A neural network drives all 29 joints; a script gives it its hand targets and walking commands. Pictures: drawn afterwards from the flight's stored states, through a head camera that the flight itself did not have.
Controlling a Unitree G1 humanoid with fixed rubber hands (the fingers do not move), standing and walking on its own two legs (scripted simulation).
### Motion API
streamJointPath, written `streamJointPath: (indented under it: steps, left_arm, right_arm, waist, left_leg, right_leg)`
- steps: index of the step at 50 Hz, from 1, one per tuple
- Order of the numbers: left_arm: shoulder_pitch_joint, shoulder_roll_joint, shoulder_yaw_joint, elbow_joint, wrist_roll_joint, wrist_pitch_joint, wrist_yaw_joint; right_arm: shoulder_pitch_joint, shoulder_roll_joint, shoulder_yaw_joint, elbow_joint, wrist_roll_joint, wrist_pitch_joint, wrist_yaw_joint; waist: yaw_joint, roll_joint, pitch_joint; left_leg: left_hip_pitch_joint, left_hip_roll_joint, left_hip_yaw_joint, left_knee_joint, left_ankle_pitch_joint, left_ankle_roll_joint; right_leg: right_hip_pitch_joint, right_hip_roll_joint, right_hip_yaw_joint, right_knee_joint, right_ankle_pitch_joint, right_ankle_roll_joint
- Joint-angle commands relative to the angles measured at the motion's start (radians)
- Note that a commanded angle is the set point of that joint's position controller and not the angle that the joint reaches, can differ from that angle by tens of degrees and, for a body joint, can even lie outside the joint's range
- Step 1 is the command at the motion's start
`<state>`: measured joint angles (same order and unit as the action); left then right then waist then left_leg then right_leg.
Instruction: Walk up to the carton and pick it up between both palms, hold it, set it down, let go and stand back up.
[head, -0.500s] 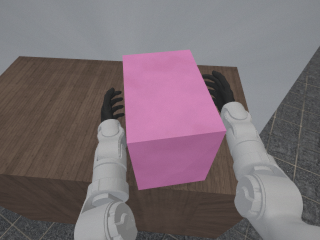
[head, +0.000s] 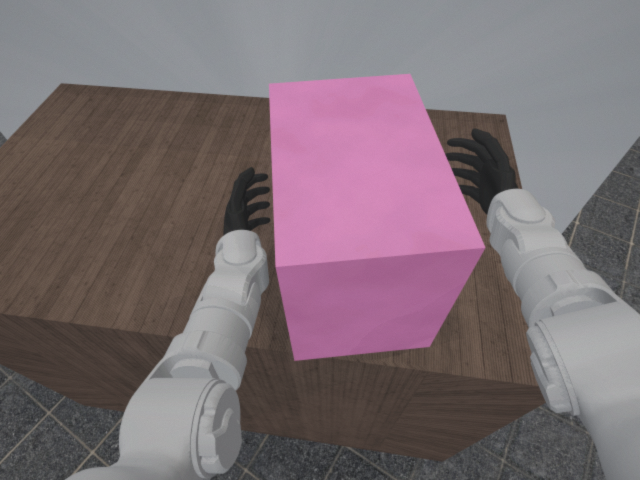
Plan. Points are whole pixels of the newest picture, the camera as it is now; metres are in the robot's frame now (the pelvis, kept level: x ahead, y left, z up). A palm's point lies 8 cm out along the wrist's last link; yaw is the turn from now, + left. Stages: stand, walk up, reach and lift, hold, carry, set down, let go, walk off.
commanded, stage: set down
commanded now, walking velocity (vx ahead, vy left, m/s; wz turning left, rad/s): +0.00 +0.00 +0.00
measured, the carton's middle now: (351, 219) +0.47 +0.03 +0.05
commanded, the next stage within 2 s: none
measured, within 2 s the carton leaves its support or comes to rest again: neither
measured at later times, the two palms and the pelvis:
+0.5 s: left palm (228, 273) +0.35 +0.17 +0.06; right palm (523, 232) +0.44 -0.18 +0.09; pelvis -0.02 -0.01 +0.00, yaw +0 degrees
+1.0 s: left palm (210, 304) +0.31 +0.18 +0.06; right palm (559, 283) +0.39 -0.22 +0.06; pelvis -0.03 -0.01 +0.00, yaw +0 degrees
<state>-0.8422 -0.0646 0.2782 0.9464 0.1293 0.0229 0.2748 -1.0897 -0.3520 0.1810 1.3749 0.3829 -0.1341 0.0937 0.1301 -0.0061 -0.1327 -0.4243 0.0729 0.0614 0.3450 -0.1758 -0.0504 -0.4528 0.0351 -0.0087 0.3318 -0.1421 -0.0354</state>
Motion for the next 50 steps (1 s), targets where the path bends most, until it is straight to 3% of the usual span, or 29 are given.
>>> streamJointPath:
  steps: [1,9,19,28,40,50]
  left_arm:
    - [-0.267,0.054,-0.067,-0.107,-0.077,-0.039,-0.003]
    - [-0.192,0.088,-0.044,-0.107,-0.067,-0.092,-0.024]
    - [-0.127,0.075,-0.064,-0.194,-0.071,-0.118,-0.021]
    - [-0.018,0.033,-0.102,-0.295,-0.060,-0.069,-0.009]
    - [0.111,0.013,-0.159,-0.504,-0.084,-0.004,-0.015]
    - [0.299,-0.005,-0.198,-0.670,-0.087,0.057,-0.034]
  right_arm:
    - [-0.345,-0.155,0.034,-0.043,0.036,-0.047,0.020]
    - [-0.266,-0.146,0.096,-0.030,0.070,-0.088,0.025]
    - [-0.235,-0.165,0.073,-0.117,0.066,-0.121,0.024]
    - [-0.114,-0.202,0.027,-0.153,0.052,-0.112,0.047]
    - [0.037,-0.271,-0.023,-0.322,0.063,-0.111,0.113]
    - [0.242,-0.341,-0.066,-0.438,0.070,-0.120,0.142]
  waist:
    - [0.141,0.016,-0.547]
    - [0.125,-0.015,-0.512]
    - [0.096,-0.020,-0.498]
    - [0.067,-0.011,-0.433]
    - [0.032,-0.067,-0.374]
    - [-0.023,-0.110,-0.369]
  left_leg:
    - [0.212,-0.029,0.040,0.167,0.636,-0.032]
    - [0.089,-0.044,0.052,0.143,0.501,-0.014]
    - [0.097,-0.041,0.043,0.130,0.400,-0.014]
    - [0.182,-0.036,0.027,0.103,0.338,-0.011]
    - [0.210,-0.041,0.015,0.060,0.269,0.015]
    - [0.254,-0.046,-0.005,0.055,0.333,0.025]
  right_leg:
    - [0.126,0.081,0.002,0.025,0.330,-0.036]
    - [0.274,0.059,0.027,0.068,0.431,-0.005]
    - [0.279,0.059,0.017,0.067,0.339,0.001]
    - [0.253,0.065,0.002,0.028,0.219,-0.012]
    - [0.303,0.053,0.008,0.018,0.188,-0.009]
    - [0.387,0.047,0.012,0.029,0.321,-0.009]
